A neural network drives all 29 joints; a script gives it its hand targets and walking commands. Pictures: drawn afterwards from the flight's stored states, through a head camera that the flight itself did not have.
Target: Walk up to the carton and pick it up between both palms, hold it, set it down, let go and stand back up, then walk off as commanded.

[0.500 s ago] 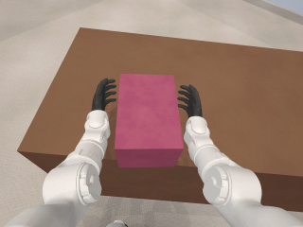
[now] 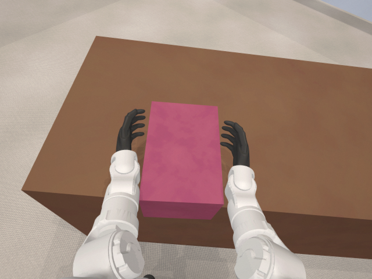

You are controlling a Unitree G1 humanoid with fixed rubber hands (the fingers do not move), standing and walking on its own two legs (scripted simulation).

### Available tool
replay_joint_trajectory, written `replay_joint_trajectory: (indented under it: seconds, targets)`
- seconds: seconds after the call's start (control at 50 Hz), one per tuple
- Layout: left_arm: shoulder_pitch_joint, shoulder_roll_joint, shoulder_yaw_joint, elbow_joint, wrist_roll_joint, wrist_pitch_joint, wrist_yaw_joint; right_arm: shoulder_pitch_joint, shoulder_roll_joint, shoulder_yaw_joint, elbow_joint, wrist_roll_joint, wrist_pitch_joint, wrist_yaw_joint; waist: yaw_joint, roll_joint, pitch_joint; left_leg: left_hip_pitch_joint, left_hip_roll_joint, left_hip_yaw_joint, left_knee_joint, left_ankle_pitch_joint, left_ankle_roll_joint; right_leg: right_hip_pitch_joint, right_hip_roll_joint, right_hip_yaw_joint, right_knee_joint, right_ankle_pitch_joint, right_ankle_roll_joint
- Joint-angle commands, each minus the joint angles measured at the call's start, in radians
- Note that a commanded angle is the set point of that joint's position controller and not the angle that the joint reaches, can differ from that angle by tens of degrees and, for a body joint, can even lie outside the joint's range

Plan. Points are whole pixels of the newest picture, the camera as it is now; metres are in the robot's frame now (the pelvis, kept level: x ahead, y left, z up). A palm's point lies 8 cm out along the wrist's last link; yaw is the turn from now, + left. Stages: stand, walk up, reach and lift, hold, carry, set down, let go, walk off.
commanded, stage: reach and lift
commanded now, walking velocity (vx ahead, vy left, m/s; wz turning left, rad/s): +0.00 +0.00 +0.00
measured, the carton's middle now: (181, 160) +0.38 +0.03 -0.05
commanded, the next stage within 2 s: none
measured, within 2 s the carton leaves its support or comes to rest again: leaves its support in 0.72 s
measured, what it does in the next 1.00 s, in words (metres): stands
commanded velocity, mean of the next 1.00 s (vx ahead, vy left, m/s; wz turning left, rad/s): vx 0.00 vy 0.00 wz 0.00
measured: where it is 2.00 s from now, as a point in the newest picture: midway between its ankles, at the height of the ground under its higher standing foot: outside the picture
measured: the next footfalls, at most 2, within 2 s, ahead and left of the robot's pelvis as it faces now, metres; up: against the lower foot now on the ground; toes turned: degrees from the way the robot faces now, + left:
none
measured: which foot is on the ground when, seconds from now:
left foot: down 0.00-1.00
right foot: down 0.00-1.00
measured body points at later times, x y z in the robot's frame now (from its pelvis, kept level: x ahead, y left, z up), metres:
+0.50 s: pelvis +0.00 +0.00 +0.00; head +0.06 +0.03 +0.45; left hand +0.38 +0.16 +0.02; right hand +0.37 -0.10 +0.02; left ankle +0.01 +0.11 -0.75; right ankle -0.01 -0.10 -0.75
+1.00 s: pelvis -0.02 +0.00 +0.00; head +0.00 +0.03 +0.45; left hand +0.36 +0.16 +0.05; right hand +0.36 -0.10 +0.05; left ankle +0.01 +0.11 -0.75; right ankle -0.01 -0.10 -0.75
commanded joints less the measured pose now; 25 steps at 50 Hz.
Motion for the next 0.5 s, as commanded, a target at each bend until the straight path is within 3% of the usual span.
replay_joint_trajectory:
  seconds: [0.0, 0.02, 0.04, 0.06, 0.08, 0.12, 0.18, 0.2, 0.22, 0.24, 0.26, 0.28, 0.3, 0.32, 0.34, 0.36, 0.42, 0.44, 0.46, 0.48]
  targets:
    - [-0.216, -0.514, -0.279, 0.085, 0.048, 0.025, -0.095, -0.373, 0.426, 0.263, -0.012, -0.078, -0.039, 0.126, 0.026, 0.105, -0.410, 0.230, 0.001, 0.041, 0.013, 0.378, -0.038, 0.095, -0.012, -0.021, -0.002, 0.218, 0.016]
    - [-0.229, -0.510, -0.280, 0.098, 0.049, 0.036, -0.100, -0.369, 0.419, 0.240, 0.023, -0.108, -0.029, 0.117, -0.016, 0.086, -0.351, 0.228, 0.004, 0.032, -0.008, 0.339, -0.036, 0.109, -0.007, -0.036, -0.009, 0.207, 0.023]
    - [-0.190, -0.515, -0.267, 0.102, 0.051, 0.046, -0.106, -0.357, 0.416, 0.262, -0.005, -0.101, -0.026, 0.118, -0.009, 0.066, -0.363, 0.258, 0.005, 0.033, -0.006, 0.353, -0.024, 0.111, -0.012, -0.027, -0.017, 0.223, 0.027]
    - [-0.182, -0.497, -0.273, 0.064, 0.068, 0.045, -0.110, -0.298, 0.429, 0.274, 0.061, -0.106, -0.019, 0.115, -0.011, 0.091, -0.330, 0.215, -0.001, 0.041, -0.006, 0.367, -0.027, 0.167, -0.019, -0.022, -0.009, 0.243, 0.023]
    - [-0.196, -0.506, -0.284, 0.053, 0.063, 0.045, -0.104, -0.366, 0.434, 0.284, -0.010, -0.091, -0.032, 0.122, 0.012, 0.081, -0.391, 0.229, 0.005, 0.043, 0.000, 0.361, -0.029, 0.132, -0.008, -0.026, -0.005, 0.229, 0.019]
    - [-0.179, -0.478, -0.268, 0.048, 0.048, 0.054, -0.104, -0.344, 0.408, 0.294, -0.014, -0.082, -0.035, 0.109, 0.010, 0.055, -0.337, 0.214, -0.008, 0.054, -0.015, 0.371, -0.025, 0.160, -0.012, -0.023, -0.020, 0.257, 0.032]
    - [-0.201, -0.463, -0.282, 0.009, 0.052, 0.049, -0.102, -0.311, 0.411, 0.280, 0.029, -0.102, -0.027, 0.101, -0.017, 0.069, -0.350, 0.178, -0.008, 0.044, -0.027, 0.353, -0.019, 0.177, -0.023, -0.017, -0.008, 0.272, 0.045]
    - [-0.219, -0.499, -0.289, 0.030, 0.045, 0.043, -0.110, -0.358, 0.442, 0.300, -0.005, -0.103, -0.039, 0.108, -0.004, 0.030, -0.365, 0.199, -0.007, 0.042, -0.028, 0.340, -0.017, 0.188, -0.017, -0.018, -0.011, 0.276, 0.042]
    - [-0.194, -0.501, -0.288, 0.036, 0.047, 0.048, -0.118, -0.318, 0.451, 0.313, 0.016, -0.092, -0.036, 0.106, 0.010, 0.059, -0.335, 0.186, -0.011, 0.057, -0.014, 0.361, -0.019, 0.191, -0.021, -0.024, 0.000, 0.292, 0.046]
    - [-0.180, -0.496, -0.255, 0.055, 0.051, 0.047, -0.123, -0.349, 0.467, 0.337, -0.022, -0.092, -0.037, 0.102, 0.023, 0.022, -0.362, 0.169, -0.018, 0.054, -0.015, 0.345, -0.006, 0.218, -0.034, -0.004, 0.002, 0.321, 0.054]
    - [-0.173, -0.521, -0.280, 0.052, 0.058, 0.055, -0.124, -0.358, 0.463, 0.345, -0.039, -0.092, -0.047, 0.101, 0.012, 0.048, -0.373, 0.191, -0.014, 0.050, -0.015, 0.390, -0.021, 0.215, -0.025, -0.016, 0.007, 0.351, 0.050]
    - [-0.189, -0.505, -0.287, 0.032, 0.055, 0.054, -0.124, -0.342, 0.443, 0.333, -0.011, -0.093, -0.044, 0.101, -0.001, 0.024, -0.382, 0.207, -0.009, 0.039, -0.014, 0.368, -0.017, 0.201, -0.016, -0.021, 0.004, 0.306, 0.047]
    - [-0.171, -0.531, -0.300, 0.044, 0.040, 0.052, -0.121, -0.363, 0.452, 0.360, -0.004, -0.074, -0.050, 0.109, 0.031, 0.045, -0.361, 0.195, -0.010, 0.044, -0.016, 0.394, -0.024, 0.209, -0.017, -0.023, 0.005, 0.314, 0.044]
    - [-0.198, -0.526, -0.329, -0.008, 0.020, 0.038, -0.116, -0.347, 0.460, 0.345, 0.014, -0.080, -0.058, 0.105, 0.012, 0.059, -0.402, 0.193, -0.012, 0.048, -0.020, 0.396, -0.030, 0.219, -0.015, -0.021, 0.000, 0.315, 0.037]
    - [-0.175, -0.512, -0.308, 0.045, 0.036, 0.051, -0.127, -0.357, 0.465, 0.368, -0.020, -0.070, -0.060, 0.100, 0.026, 0.056, -0.359, 0.185, -0.008, 0.043, -0.019, 0.376, -0.023, 0.214, -0.022, -0.015, 0.005, 0.347, 0.041]
    - [-0.161, -0.516, -0.301, 0.074, 0.043, 0.062, -0.133, -0.344, 0.464, 0.341, 0.017, -0.082, -0.055, 0.092, 0.001, 0.019, -0.346, 0.177, -0.018, 0.051, -0.022, 0.355, -0.016, 0.226, -0.020, -0.012, -0.004, 0.335, 0.042]
    - [-0.184, -0.489, -0.298, 0.029, 0.042, 0.055, -0.139, -0.340, 0.476, 0.372, 0.032, -0.063, -0.031, 0.096, 0.031, 0.030, -0.315, 0.131, -0.016, 0.052, -0.040, 0.296, -0.008, 0.251, -0.035, 0.001, 0.008, 0.278, 0.050]
    - [-0.215, -0.524, -0.335, 0.001, 0.032, 0.047, -0.128, -0.358, 0.464, 0.370, 0.029, -0.070, -0.050, 0.098, 0.012, 0.057, -0.367, 0.157, -0.014, 0.048, -0.035, 0.326, -0.022, 0.215, -0.025, -0.014, 0.006, 0.292, 0.042]
    - [-0.192, -0.518, -0.329, 0.019, 0.036, 0.042, -0.126, -0.378, 0.455, 0.371, -0.002, -0.062, -0.066, 0.100, 0.021, 0.055, -0.387, 0.168, -0.011, 0.046, -0.019, 0.346, -0.021, 0.209, -0.030, -0.004, 0.009, 0.325, 0.045]
    - [-0.191, -0.525, -0.351, 0.008, 0.039, 0.045, -0.121, -0.378, 0.463, 0.361, 0.024, -0.053, -0.069, 0.098, 0.009, 0.105, -0.385, 0.197, -0.008, 0.032, -0.022, 0.386, -0.037, 0.191, -0.018, -0.016, 0.006, 0.304, 0.032]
